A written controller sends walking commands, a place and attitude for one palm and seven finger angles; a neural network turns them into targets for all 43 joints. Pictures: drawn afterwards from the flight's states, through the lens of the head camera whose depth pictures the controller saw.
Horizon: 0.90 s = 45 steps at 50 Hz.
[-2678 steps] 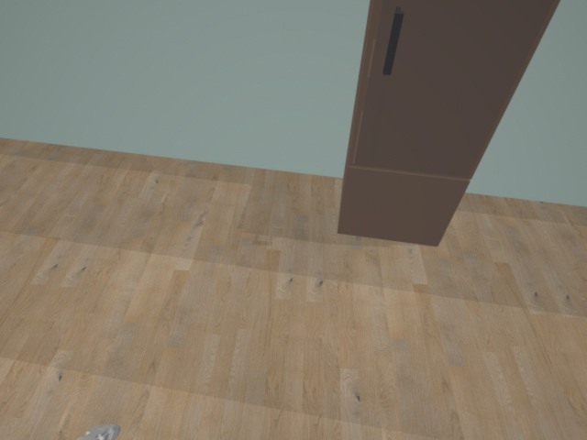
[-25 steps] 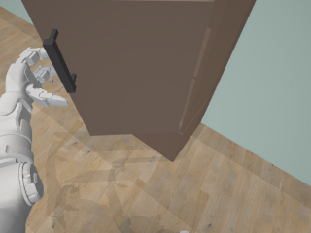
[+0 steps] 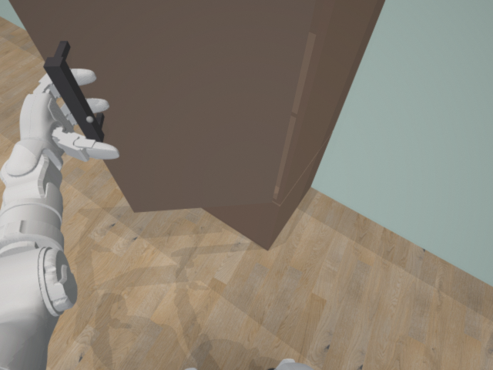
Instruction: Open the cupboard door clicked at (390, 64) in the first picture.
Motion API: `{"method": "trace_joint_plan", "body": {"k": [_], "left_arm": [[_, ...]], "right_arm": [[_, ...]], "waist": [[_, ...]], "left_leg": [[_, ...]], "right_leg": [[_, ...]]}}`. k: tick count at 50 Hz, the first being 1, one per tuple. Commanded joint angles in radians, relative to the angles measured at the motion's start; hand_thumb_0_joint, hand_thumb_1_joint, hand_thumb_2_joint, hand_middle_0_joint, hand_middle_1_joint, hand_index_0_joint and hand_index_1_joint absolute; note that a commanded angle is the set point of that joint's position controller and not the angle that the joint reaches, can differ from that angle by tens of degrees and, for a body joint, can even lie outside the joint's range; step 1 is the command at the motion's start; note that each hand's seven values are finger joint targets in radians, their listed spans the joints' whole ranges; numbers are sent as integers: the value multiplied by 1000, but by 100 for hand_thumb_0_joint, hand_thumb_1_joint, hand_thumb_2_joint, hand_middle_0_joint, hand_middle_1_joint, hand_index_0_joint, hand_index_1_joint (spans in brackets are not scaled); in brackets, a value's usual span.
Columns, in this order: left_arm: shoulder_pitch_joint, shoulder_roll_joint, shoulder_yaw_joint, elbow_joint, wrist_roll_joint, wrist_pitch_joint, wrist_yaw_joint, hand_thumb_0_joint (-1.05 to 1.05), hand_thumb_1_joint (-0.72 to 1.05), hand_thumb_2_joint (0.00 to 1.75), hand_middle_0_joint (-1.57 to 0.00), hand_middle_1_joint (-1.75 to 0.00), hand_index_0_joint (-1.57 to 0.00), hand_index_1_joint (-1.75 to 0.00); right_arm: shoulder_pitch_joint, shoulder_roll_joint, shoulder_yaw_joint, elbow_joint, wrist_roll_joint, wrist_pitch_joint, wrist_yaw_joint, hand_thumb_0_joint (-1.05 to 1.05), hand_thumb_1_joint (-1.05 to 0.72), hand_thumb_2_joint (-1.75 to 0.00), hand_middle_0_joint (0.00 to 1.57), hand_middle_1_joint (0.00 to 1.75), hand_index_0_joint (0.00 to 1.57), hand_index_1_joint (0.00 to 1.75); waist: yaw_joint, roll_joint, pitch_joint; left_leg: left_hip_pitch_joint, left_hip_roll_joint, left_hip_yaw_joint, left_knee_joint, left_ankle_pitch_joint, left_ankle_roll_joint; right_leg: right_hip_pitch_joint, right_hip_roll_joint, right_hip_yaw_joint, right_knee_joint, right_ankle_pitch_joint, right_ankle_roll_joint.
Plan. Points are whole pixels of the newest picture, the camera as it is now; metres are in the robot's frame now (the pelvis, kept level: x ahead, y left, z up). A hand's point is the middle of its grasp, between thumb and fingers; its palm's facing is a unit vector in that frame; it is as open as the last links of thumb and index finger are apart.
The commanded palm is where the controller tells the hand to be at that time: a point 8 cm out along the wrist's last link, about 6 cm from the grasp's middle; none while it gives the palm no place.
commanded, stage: slide the fingers in behind the handle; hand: left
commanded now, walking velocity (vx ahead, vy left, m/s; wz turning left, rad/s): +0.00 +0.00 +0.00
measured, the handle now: (81, 96) +0.53 +0.25 +0.13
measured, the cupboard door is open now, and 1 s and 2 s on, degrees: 40 40 63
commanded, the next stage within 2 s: close the thumb around the handle in 0.44 s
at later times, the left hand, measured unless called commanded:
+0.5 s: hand (88, 121) +0.47 +0.23 +0.13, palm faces +0.05 -1.00 +0.01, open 14.0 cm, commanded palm +0.44 +0.27 +0.12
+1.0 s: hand (86, 121) +0.47 +0.23 +0.13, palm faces +0.04 -1.00 +0.01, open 8.4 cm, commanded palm +0.44 +0.27 +0.12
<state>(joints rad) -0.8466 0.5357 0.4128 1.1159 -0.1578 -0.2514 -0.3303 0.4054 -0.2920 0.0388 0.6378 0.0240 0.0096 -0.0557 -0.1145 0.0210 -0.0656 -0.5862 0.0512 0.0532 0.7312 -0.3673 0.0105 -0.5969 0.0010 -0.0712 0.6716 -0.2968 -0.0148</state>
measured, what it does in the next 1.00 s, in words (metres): stands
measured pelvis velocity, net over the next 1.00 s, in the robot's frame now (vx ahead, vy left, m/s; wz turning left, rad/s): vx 0.00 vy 0.01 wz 0.00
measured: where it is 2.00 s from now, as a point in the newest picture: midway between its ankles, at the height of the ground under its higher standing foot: outside the picture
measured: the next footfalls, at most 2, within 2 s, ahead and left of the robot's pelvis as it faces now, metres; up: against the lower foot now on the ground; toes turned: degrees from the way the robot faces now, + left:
none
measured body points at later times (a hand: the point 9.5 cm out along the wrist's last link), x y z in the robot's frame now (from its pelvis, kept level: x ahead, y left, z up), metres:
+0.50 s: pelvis +0.01 +0.00 +0.00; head +0.08 +0.01 +0.45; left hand +0.46 +0.28 +0.13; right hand +0.05 -0.27 -0.11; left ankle -0.01 +0.11 -0.72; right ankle +0.01 -0.11 -0.71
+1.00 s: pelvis +0.00 +0.01 +0.00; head +0.08 +0.01 +0.45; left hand +0.46 +0.28 +0.13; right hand +0.04 -0.26 -0.11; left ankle -0.01 +0.11 -0.72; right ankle +0.01 -0.11 -0.71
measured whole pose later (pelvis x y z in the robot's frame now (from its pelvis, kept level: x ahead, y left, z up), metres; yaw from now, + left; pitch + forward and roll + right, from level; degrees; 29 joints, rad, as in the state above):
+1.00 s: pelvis +0.00 +0.01 +0.00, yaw +0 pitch +12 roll -2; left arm -0.81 0.50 0.40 1.07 -0.16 -0.25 -0.31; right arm 0.40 -0.29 0.03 0.64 0.02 0.01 -0.05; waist -0.10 0.03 -0.08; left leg -0.57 0.04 0.06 0.73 -0.38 0.02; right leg -0.58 -0.01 -0.06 0.66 -0.30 0.00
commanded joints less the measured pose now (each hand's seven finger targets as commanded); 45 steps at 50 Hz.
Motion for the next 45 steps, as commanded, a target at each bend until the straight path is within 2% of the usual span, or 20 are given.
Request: {"method": "trace_joint_plan", "body": {"k": [1, 3, 4, 8, 10, 13, 15, 17, 21, 22, 24, 27, 30, 32, 33, 36, 39, 42, 43, 45], "left_arm": [[-437, 299, 47, -202, -1, -56, 13, 0, -50, 30, -30, -120, -30, -120], [-429, 320, 64, -239, 8, -71, 24, 0, -50, 30, -30, -120, -30, -120], [-433, 284, 34, -247, 11, -77, 24, 0, -50, 30, -30, -120, -30, -120], [-420, 269, 37, -210, -3, -74, 22, 0, -50, 30, -30, -120, -30, -120], [-419, 258, 33, -211, -8, -67, 16, 0, -50, 30, -30, -120, -30, -120], [-421, 310, 66, -248, -3, -75, 17, 0, -50, 30, -30, -120, -30, -120], [-408, 294, 55, -265, 2, -81, 18, 0, -50, 30, -30, -120, -30, -120], [-410, 227, 7, -287, -6, -87, 16, 0, -50, 30, -30, -120, -30, -120], [-391, 235, 25, -252, -21, -68, 15, 0, -50, 30, -30, -120, -30, -120], [-411, 228, 18, -262, -24, -69, 16, 0, -50, 30, -30, -120, -30, -120], [-408, 228, 18, -284, -17, -66, 18, 0, -50, 30, -30, -120, -30, -120], [-412, 208, -1, -280, -13, -69, 31, 0, -50, 30, -30, -120, -30, -120], [-419, 231, 23, -247, -10, -66, 40, 0, -33, 37, -31, -122, -31, -122], [-450, 243, 24, -213, -8, -68, 42, 0, -22, 42, -32, -123, -32, -123], [-466, 269, 35, -236, 1, -75, 43, 0, -16, 44, -32, -124, -32, -124], [-444, 263, 27, -258, 10, -91, 35, 0, 0, 52, -34, -125, -34, -125], [-422, 260, 36, -258, -7, -99, 20, 0, 17, 59, -35, -127, -35, -127], [-427, 238, 19, -239, -24, -85, 4, 0, 34, 66, -36, -129, -36, -129], [-429, 239, 20, -251, -22, -81, 2, 0, 40, 68, -36, -130, -36, -130], [-399, 242, 24, -243, -20, -71, 4, 0, 51, 73, -37, -131, -37, -131]], "right_arm": [[96, -162, -60, -78, 1, -32, -8, 0, -90, -90, 20, 30, 20, 30], [95, -157, -59, -86, -1, -32, -5, 0, -90, -90, 20, 30, 20, 30], [94, -151, -58, -87, -1, -32, -2, 0, -90, -90, 20, 30, 20, 30], [94, -157, -60, -85, 1, -31, -2, 0, -90, -90, 20, 30, 20, 30], [91, -157, -60, -87, 3, -31, -5, 0, -90, -90, 20, 30, 20, 30], [90, -158, -60, -91, 0, -30, -7, 0, -90, -90, 20, 30, 20, 30], [89, -152, -60, -91, 1, -29, -6, 0, -90, -90, 20, 30, 20, 30], [83, -145, -61, -95, 1, -32, -4, 0, -90, -90, 20, 30, 20, 30], [79, -155, -63, -88, 4, -31, -6, 0, -90, -90, 20, 30, 20, 30], [81, -156, -63, -87, 3, -31, -9, 0, -90, -90, 20, 30, 20, 30], [77, -152, -63, -85, 1, -33, -5, 0, -90, -90, 20, 30, 20, 30], [79, -151, -62, -84, -1, -32, -5, 0, -90, -90, 20, 30, 20, 30], [74, -152, -60, -79, 0, -32, -6, 0, -90, -90, 20, 30, 20, 30], [77, -157, -56, -75, -1, -32, -10, 0, -90, -90, 20, 30, 20, 30], [75, -156, -57, -76, -1, -33, -10, 0, -90, -90, 20, 30, 20, 30], [75, -150, -55, -83, -4, -37, -9, 0, -90, -90, 20, 30, 20, 30], [78, -153, -59, -80, -4, -36, -7, 0, -90, -90, 20, 30, 20, 30], [77, -155, -58, -80, 0, -33, -11, 0, -90, -90, 20, 30, 20, 30], [74, -155, -58, -80, -1, -33, -10, 0, -90, -90, 20, 30, 20, 30], [76, -156, -60, -79, 0, -31, -11, 0, -90, -90, 20, 30, 20, 30]], "waist": [[-2, 51, -367], [12, 69, -409], [6, 88, -406], [-4, 31, -376], [-1, 46, -381], [14, 63, -414], [14, 70, -414], [3, 89, -402], [7, 44, -379], [-1, 50, -385], [11, 91, -401], [-3, 42, -370], [2, 48, -356], [-10, 12, -321], [-2, 50, -357], [9, 94, -408], [10, 75, -434], [0, 50, -390], [7, 95, -404], [11, 72, -392]], "left_leg": [[144, -35, -44, -80, 255, 29], [162, -36, -43, -72, 298, 28], [176, -37, -42, -73, 313, 27], [160, -33, -41, -74, 285, 29], [164, -36, -39, -77, 282, 28], [172, -38, -38, -73, 318, 29], [192, -35, -40, -71, 350, 28], [220, -33, -41, -66, 364, 28], [200, -31, -48, -79, 329, 23], [219, -31, -51, -76, 355, 25], [232, -32, -50, -74, 371, 20], [232, -28, -58, -72, 375, 24], [200, -32, -52, -78, 324, 21], [174, -33, -56, -82, 291, 26], [181, -36, -56, -82, 297, 23], [218, -35, -55, -72, 349, 18], [234, -31, -57, -64, 373, 17], [215, -30, -57, -68, 366, 21], [227, -30, -56, -72, 372, 17], [221, -29, -58, -72, 366, 18]], "right_leg": [[223, 21, 58, -51, 293, 0], [245, 22, 60, -39, 331, -2], [239, 23, 57, -38, 343, -3], [230, 27, 56, -45, 327, 0], [230, 25, 54, -45, 327, -2], [260, 23, 59, -37, 363, -2], [249, 25, 55, -34, 381, -3], [221, 28, 49, -35, 374, -6], [221, 27, 43, -42, 345, -5], [217, 28, 40, -40, 358, -6], [216, 25, 42, -37, 365, -6], [196, 29, 36, -40, 354, -5], [200, 25, 41, -44, 331, -4], [196, 24, 41, -47, 309, -4], [208, 22, 47, -41, 314, -4], [215, 22, 46, -30, 347, -8], [220, 28, 45, -29, 362, -6], [213, 28, 39, -34, 361, -7], [207, 27, 39, -32, 358, -7], [202, 27, 38, -36, 350, -8]]}}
